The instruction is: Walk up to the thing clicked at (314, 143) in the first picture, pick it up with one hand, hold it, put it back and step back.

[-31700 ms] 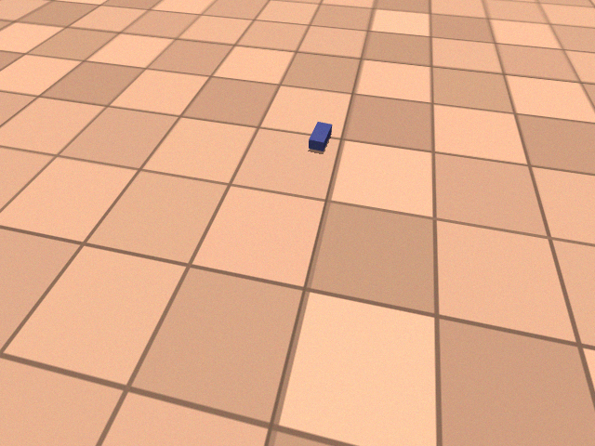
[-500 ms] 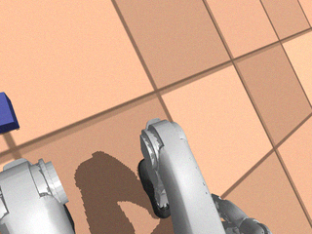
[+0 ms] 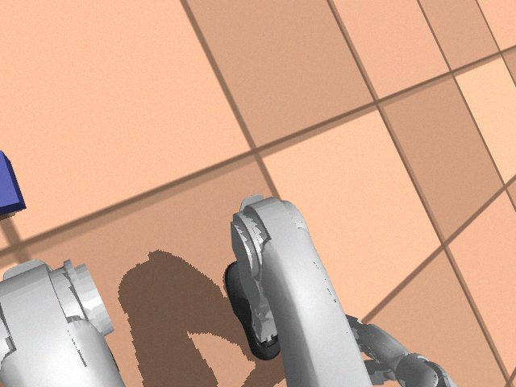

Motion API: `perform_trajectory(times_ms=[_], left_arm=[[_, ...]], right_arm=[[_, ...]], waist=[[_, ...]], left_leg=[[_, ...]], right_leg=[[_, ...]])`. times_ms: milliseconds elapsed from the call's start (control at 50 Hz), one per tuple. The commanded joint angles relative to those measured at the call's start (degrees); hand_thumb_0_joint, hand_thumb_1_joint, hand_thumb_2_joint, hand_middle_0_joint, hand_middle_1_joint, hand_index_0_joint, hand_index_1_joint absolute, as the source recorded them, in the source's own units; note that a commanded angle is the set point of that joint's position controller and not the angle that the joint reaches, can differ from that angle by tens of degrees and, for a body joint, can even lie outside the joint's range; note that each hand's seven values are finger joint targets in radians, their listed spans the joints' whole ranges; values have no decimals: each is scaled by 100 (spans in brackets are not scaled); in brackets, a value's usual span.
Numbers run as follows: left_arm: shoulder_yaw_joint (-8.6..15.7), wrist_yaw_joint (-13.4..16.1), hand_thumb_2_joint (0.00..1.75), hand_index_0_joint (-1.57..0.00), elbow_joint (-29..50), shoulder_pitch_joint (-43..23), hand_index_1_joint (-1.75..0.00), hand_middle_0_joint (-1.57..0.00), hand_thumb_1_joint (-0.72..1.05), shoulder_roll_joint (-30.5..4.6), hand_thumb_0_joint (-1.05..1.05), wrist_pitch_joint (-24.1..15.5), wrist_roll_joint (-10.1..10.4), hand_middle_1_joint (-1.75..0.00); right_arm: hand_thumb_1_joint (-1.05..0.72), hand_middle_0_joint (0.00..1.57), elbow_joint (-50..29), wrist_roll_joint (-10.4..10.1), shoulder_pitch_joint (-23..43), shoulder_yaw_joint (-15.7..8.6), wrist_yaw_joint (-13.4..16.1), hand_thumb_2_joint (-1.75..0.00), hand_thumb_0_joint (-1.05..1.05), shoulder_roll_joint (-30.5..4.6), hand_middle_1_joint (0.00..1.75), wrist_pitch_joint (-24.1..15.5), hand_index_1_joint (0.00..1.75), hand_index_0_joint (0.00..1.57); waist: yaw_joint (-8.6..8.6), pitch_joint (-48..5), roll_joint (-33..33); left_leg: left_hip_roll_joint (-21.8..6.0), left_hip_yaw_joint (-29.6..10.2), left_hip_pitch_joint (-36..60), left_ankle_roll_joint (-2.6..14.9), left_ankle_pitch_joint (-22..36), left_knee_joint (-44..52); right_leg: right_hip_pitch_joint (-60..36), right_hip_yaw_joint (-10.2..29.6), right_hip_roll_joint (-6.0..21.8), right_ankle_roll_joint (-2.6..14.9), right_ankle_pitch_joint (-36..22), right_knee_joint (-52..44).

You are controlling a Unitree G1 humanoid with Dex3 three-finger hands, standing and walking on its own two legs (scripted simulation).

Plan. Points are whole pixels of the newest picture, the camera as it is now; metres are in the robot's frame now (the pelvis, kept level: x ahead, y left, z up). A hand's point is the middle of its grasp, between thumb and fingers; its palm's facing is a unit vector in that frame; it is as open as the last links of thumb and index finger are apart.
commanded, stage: open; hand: left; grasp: from above
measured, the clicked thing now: out of the picture +0.43 +0.32 -0.26
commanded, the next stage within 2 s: withdraw in 0.44 s
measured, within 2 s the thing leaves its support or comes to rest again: neither
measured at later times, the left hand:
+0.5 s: hand out of the picture +0.42 +0.33 -0.22, palm faces -0.44 -0.16 -0.89, open 13.9 cm
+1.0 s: hand out of the picture +0.44 +0.36 -0.10, palm faces -0.29 -0.09 -0.95, open 14.0 cm
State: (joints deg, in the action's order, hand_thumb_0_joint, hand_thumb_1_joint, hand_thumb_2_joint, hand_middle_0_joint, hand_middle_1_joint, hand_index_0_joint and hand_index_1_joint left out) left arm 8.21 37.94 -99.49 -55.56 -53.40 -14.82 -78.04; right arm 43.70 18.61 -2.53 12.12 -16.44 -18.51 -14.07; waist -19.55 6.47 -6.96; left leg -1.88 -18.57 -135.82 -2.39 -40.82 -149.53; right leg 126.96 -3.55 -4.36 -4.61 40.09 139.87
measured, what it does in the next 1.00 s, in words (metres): stands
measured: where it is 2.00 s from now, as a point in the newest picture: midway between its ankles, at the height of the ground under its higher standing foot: (190, 363)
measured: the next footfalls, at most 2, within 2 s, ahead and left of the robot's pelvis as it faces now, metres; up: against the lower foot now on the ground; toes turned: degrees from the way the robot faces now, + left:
none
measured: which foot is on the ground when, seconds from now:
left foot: down 0.00-1.00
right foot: down 0.00-1.00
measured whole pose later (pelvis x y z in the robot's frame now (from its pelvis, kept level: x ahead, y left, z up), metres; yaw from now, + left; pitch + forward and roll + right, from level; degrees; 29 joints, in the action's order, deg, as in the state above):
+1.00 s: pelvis +0.00 +0.00 +0.03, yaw +3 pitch +32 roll -11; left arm 5.2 23.9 -74.7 -50.5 -42.6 -4.3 -68.8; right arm 44.0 9.3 -7.3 3.1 -16.8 -15.9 -7.9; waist -12.8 -4.6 0.0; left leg -2.4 -13.5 -134.7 -1.9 -39.9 -141.7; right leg 127.1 -1.0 -1.9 -4.2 40.6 135.1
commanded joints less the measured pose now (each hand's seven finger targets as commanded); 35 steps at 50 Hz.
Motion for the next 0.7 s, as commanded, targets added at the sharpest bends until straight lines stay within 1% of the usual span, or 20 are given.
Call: perform_trajectory(times_ms=[0,20,40,100,160,200,220,240,260,300,360,400,420,440,480,540,560,580,640,680], left_arm=[[92,169,91,-19,723,-1660,-91,-19,-39,-1347,0,61,176,-91],[91,161,92,-16,805,-1625,-91,-16,-42,-1345,0,76,181,-91],[-35,130,92,-15,843,-1740,-93,-15,-43,-1197,0,67,233,-93],[96,78,97,-10,696,-1574,-98,-9,-49,-1374,0,71,261,-98],[26,-31,100,-8,759,-1580,-100,-8,-52,-1200,0,40,319,-100],[59,-91,100,-7,602,-1438,-101,-7,-53,-1303,0,25,277,-101],[123,-86,100,-7,651,-1392,-101,-7,-53,-1317,0,6,305,-101],[47,-123,100,-7,656,-1505,-101,-7,-52,-1265,0,-16,297,-101],[98,-129,99,-7,679,-1448,-101,-7,-51,-1303,0,-45,318,-102],[-18,-177,99,-7,664,-1462,-101,-6,-52,-1228,0,-78,304,-102],[96,-133,100,-7,769,-1479,-101,-6,-51,-1380,0,-166,303,-102],[41,-126,99,-7,735,-1484,-102,-7,-50,-1334,0,-208,266,-103],[-28,-119,99,-7,722,-1493,-101,-7,-50,-1281,0,-218,222,-102],[13,-106,99,-7,645,-1461,-102,-7,-50,-1316,0,-218,250,-102],[189,-2,100,-7,781,-1375,-101,-7,-50,-1482,0,-220,228,-102],[39,0,96,-9,624,-1463,-100,-6,-48,-1353,0,-169,203,-103],[4,-7,96,-8,723,-1503,-100,-6,-49,-1376,0,-157,192,-102],[165,27,96,-8,747,-1488,-100,-6,-49,-1516,0,-146,193,-103],[371,108,96,-9,1207,-1577,-99,-7,-48,-1708,0,-40,188,-101],[272,96,97,-8,1467,-1653,-100,-7,-50,-1420,0,76,283,-101]], right_arm=[[-90,20,31,-63,-913,-516,-23,-90,0,-1845,30,-81,30,20],[-89,20,8,-81,-911,-561,-15,-90,0,-1892,30,-82,30,20],[-90,20,-10,-111,-824,-552,-15,-90,0,-1861,30,-110,30,20],[-89,20,-1,-127,-924,-544,-15,-90,0,-1888,30,-76,30,20],[-90,20,-57,-122,-942,-571,-16,-90,0,-1886,30,-68,30,20],[-90,20,-52,-113,-1007,-533,-17,-90,0,-1884,30,-46,30,20],[-90,20,-63,-143,-1005,-494,-6,-90,0,-1821,30,-3,30,20],[-89,20,-70,-149,-983,-456,-23,-90,0,-1776,30,6,30,20],[-89,20,-57,-125,-1006,-472,-14,-90,0,-1788,30,43,30,20],[-89,20,-85,-162,-957,-439,1,-90,0,-1748,30,60,30,20],[-89,20,-121,-151,-1030,-488,42,-90,0,-1853,30,118,30,20],[-89,20,-113,-131,-962,-409,43,-90,0,-1750,30,127,30,20],[-89,20,-147,-114,-986,-479,45,-90,0,-1853,30,129,30,20],[-89,20,-158,-129,-970,-349,35,-90,0,-1710,30,121,30,20],[-89,20,-119,-139,-1031,-429,83,-90,0,-1800,30,172,30,20],[-90,20,-154,-95,-943,-410,62,-90,0,-1822,30,116,30,20],[-90,20,-141,-134,-937,-440,68,-90,0,-1829,30,97,30,20],[-90,20,-147,-117,-999,-453,86,-90,0,-1845,30,98,30,20],[-90,20,-147,-114,-1032,-514,51,-90,0,-1866,30,58,30,20],[-90,20,-244,-159,-901,-574,17,-90,0,-1751,30,0,30,20]], waist=[[-271,-3376,2983],[-240,-3503,2969],[-249,-3440,3056],[-217,-3481,2969],[-234,-3470,2970],[-273,-3437,2977],[-192,-3513,2877],[-270,-3376,2871],[-237,-3457,2936],[-255,-3418,2878],[-236,-3450,2852],[-239,-3376,2808],[-296,-3377,2881],[-270,-3342,2739],[-159,-3581,2787],[-269,-3256,2774],[-240,-3246,2873],[-209,-3377,2877],[-73,-3668,3132],[-8,-3867,3396]], left_leg=[[-99,1021,2967,165,1095,1530],[-104,1009,3043,154,1185,1572],[-90,1005,3009,135,1146,1599],[-104,998,2908,161,1130,1609],[-87,1002,2944,160,1145,1647],[-93,1005,2983,171,1194,1616],[-102,983,2928,171,1239,1643],[-90,965,2908,166,1193,1619],[-94,970,2918,174,1168,1681],[-101,990,2930,180,1165,1606],[-88,990,2906,189,1117,1652],[-99,977,2862,186,1016,1636],[-93,998,2911,189,1039,1603],[-100,989,2826,207,1048,1552],[-103,1010,2878,218,1147,1596],[-90,987,2824,192,1005,1592],[-89,1001,2860,186,975,1601],[-97,993,2915,190,1013,1627],[-87,1027,3101,152,1147,1659],[-101,1072,3204,133,1057,1697]], right_leg=[[-1515,-1190,-104,450,-1570,-1077],[-1579,-1183,-124,462,-1626,-1095],[-1496,-1191,-102,472,-1567,-1067],[-1602,-1185,-116,468,-1571,-1115],[-1574,-1192,-109,466,-1565,-1137],[-1612,-1193,-115,462,-1624,-1119],[-1697,-1188,-126,462,-1671,-1151],[-1542,-1226,-93,465,-1620,-1057],[-1626,-1204,-121,470,-1591,-1136],[-1581,-1186,-119,462,-1607,-1125],[-1635,-1202,-113,457,-1572,-1175],[-1529,-1215,-125,460,-1453,-1169],[-1537,-1201,-123,459,-1502,-1151],[-1589,-1189,-122,440,-1525,-1169],[-1747,-1123,-154,451,-1619,-1237],[-1424,-1224,-111,457,-1437,-1114],[-1425,-1195,-118,471,-1404,-1109],[-1493,-1191,-138,471,-1438,-1155],[-1533,-1178,-103,484,-1515,-1075],[-1464,-1126,-124,513,-1453,-1108]])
